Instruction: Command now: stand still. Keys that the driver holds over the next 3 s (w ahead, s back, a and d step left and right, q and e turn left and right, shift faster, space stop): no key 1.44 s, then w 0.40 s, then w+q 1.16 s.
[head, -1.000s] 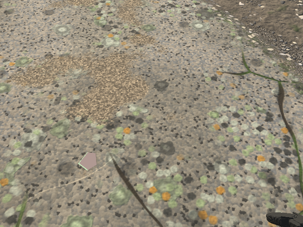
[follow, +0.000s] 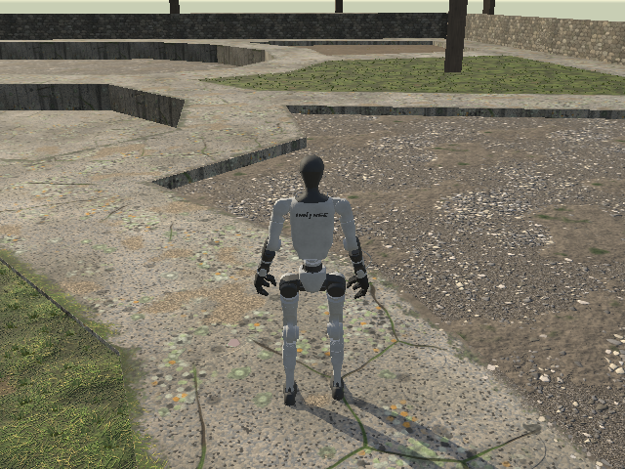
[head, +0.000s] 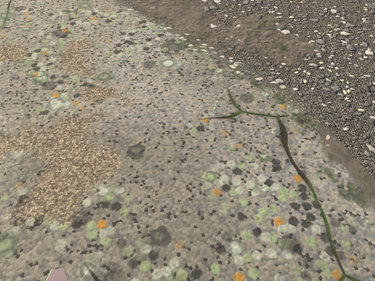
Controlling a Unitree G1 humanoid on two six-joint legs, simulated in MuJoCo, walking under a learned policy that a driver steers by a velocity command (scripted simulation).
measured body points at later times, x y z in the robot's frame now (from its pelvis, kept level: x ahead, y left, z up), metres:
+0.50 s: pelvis +0.01 +0.01 +0.00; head +0.02 +0.01 +0.45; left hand +0.07 +0.27 -0.14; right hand +0.06 -0.25 -0.14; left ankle -0.02 +0.12 -0.74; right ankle +0.03 -0.13 -0.74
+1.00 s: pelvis +0.01 +0.01 +0.00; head +0.02 +0.01 +0.45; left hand +0.03 +0.27 -0.15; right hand +0.02 -0.23 -0.15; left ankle -0.02 +0.12 -0.74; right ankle +0.03 -0.13 -0.74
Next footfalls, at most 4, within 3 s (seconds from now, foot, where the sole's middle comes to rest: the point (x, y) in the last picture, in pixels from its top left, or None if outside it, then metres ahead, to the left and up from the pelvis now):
2.20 left None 0.47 0.10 -0.77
2.68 right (198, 213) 0.79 -0.02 -0.77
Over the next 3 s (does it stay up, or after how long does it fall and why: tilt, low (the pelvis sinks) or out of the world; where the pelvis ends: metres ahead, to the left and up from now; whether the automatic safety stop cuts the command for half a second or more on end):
stays up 0.73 0.08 0.01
